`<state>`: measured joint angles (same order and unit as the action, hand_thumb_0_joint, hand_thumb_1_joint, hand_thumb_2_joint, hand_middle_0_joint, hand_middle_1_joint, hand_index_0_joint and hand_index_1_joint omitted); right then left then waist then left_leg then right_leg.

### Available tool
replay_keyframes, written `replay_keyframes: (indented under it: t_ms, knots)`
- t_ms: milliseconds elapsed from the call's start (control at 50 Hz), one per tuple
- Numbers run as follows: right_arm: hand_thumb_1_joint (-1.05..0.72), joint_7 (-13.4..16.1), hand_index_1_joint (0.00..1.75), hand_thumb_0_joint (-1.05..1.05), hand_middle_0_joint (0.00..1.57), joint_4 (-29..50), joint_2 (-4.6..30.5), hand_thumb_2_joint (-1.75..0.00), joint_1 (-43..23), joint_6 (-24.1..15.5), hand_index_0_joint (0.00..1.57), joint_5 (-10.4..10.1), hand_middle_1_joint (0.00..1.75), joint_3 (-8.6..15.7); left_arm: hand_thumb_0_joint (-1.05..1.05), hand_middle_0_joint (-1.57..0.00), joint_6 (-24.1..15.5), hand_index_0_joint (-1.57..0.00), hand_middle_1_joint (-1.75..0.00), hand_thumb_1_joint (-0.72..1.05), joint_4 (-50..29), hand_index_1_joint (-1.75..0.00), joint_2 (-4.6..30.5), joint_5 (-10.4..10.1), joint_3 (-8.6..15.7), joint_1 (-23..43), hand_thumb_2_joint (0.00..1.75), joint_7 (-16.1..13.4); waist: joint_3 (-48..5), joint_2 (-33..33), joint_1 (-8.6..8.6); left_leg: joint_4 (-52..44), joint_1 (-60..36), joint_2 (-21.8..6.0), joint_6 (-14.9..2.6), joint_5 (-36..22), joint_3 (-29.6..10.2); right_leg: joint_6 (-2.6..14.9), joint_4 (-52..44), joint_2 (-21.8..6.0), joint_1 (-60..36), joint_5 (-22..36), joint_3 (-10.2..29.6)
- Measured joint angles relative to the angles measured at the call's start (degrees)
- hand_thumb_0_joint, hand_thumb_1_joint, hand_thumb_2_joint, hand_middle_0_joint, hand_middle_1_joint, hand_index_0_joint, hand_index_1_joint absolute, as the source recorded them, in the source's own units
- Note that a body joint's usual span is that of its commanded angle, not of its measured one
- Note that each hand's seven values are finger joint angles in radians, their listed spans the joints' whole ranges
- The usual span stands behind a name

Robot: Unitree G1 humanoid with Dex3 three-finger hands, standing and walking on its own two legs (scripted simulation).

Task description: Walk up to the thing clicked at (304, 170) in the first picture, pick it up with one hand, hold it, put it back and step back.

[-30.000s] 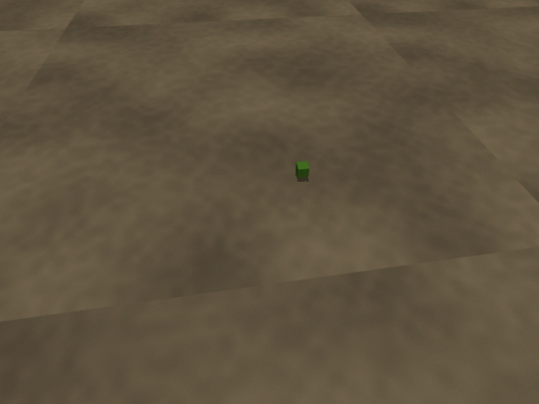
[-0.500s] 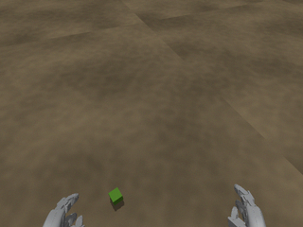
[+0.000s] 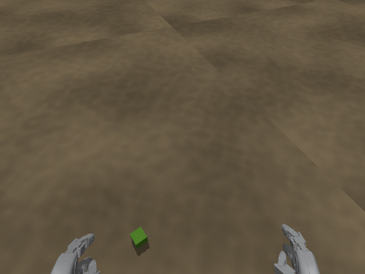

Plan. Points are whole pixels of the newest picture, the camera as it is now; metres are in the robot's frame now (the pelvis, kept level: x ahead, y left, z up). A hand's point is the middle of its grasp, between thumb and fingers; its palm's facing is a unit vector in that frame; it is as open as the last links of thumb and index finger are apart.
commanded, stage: home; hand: left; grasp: from above
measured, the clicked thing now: (139, 237) +0.44 +0.20 -0.68
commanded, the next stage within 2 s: stand in 0.38 s
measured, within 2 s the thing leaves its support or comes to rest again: neither
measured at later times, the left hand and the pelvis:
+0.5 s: hand out of the picture +0.16 +0.18 -0.05, palm faces +0.03 -0.97 -0.22, open 7.4 cm; pelvis -0.01 +0.00 +0.00, yaw +0 degrees
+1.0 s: hand out of the picture +0.03 +0.23 -0.11, palm faces +0.04 -0.95 -0.32, open 7.4 cm; pelvis -0.01 +0.00 +0.05, yaw +1 degrees
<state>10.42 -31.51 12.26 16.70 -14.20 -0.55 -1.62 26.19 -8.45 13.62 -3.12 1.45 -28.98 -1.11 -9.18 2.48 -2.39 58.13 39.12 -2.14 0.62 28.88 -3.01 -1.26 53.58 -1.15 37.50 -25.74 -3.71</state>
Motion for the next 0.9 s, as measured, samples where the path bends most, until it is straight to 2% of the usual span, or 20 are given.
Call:
replay_keyframes:
  t_ms: [480,500,540,560,600,700,780,900]
  knots:
    - [-0.9,-0.04,0.3,0.02,0.2,0.32,0.19,-0.9,0.0,0.39,0.21,-0.09,0.3,0.09,0.01,-0.2,0.22,-0.2,-0.3,0.9,0.29,-0.3,-0.12,-0.04,-0.17,0.02,0.9,0.0,-0.31,0.0,-0.04,0.21,0.15,-0.05,0.34,-0.22,-0.36,0.35,0.57,0.08,0.21,-0.08,-0.29]
    - [-0.9,-0.56,0.3,0.02,0.2,-0.83,0.15,-0.9,-0.8,0.74,0.21,1.53,0.3,0.62,0.01,-0.2,-2.73,-0.2,-0.3,0.9,3.14,-0.3,0.2,1.22,-0.75,1.64,0.9,-0.21,1.45,-0.37,0.34,-0.18,-1.34,0.1,0.29,-0.41,-0.17,0.4,0.48,-0.07,-1.11,-0.04,-0.11]
    - [-0.9,-3.22,0.3,0.01,0.2,-5.3,1.11,-0.9,-3.42,4.25,0.2,4.46,0.3,0.96,0.01,-0.21,-10.6,-0.2,-0.3,0.9,14.12,-0.3,1.03,3.77,-1.6,7.41,0.9,-0.5,5.17,-1.65,1.95,-2.26,-5.22,0.61,0.06,-1.46,0.72,0.65,-0.4,-0.58,-4.25,0.44,0.69]
    - [-0.9,-4.7,0.3,0.01,0.2,-7.38,1.82,-0.9,-4.51,6.23,0.2,5.26,0.3,0.87,0.01,-0.21,-13.4,-0.21,-0.3,0.9,19.49,-0.3,1.4,4.66,-1.7,9.94,0.9,-0.53,6.36,-2.09,2.52,-3.42,-6.69,0.87,-0.01,-2.08,0.99,0.74,-1.05,-0.84,-5.45,0.8,0.92]
    - [-0.9,-7.17,0.3,0.01,0.2,-10.91,2.83,-0.9,-5.96,8.85,0.21,5.26,0.3,1.22,0.01,-0.21,-17.08,-0.21,-0.3,0.9,28.29,-0.3,2.21,5.82,-1.49,13.47,0.9,-0.34,8.2,-2.93,3.19,-5.77,-9.35,1.49,-0.14,-3.27,1.47,0.59,-2.34,-1.44,-7.6,1.46,1.35]
    - [-0.9,-9.77,0.3,0.01,0.2,-16.05,4.05,-0.9,-5.97,11.46,0.21,4.0,0.3,3.41,0.01,-0.21,-21.23,-0.21,-0.3,0.9,42.96,-0.3,3.38,6.16,0.08,15.93,0.9,-0.19,10.14,-3.46,3.61,-10.94,-14.48,1.96,-0.26,-5.54,1.86,0.17,-6.75,-1.88,-12.37,3.34,1.6]
    - [-0.9,-9.99,0.3,0.01,0.2,-19.33,4.52,-0.9,-5.21,12.55,0.21,3.79,0.3,4.26,0.01,-0.2,-23.05,-0.2,-0.3,0.9,51.89,-0.3,3.57,6.05,0.87,15.7,0.9,-0.2,10.81,-3.01,3.45,-15.11,-18.2,1.81,-0.31,-7.25,1.65,0.0,-11.49,-1.67,-16.43,5.32,1.24]
    - [-0.9,-9.68,0.3,0.01,0.2,-23.84,4.29,-0.9,-4.62,13.62,0.2,3.2,0.3,4.21,0.01,-0.2,-24.64,-0.2,-0.3,0.9,61.35,-0.3,3.07,5.63,0.93,14.99,0.9,-0.11,11.73,-2.45,3.47,-22.16,-23.64,1.81,-0.36,-10.38,1.48,-0.13,-19.08,-1.57,-22.24,8.64,0.84]
